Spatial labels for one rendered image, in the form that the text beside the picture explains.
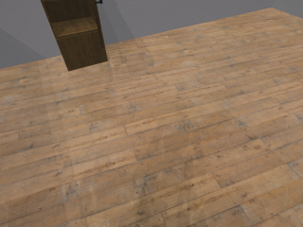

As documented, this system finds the cupboard door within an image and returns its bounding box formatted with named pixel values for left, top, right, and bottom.
left=92, top=0, right=104, bottom=48

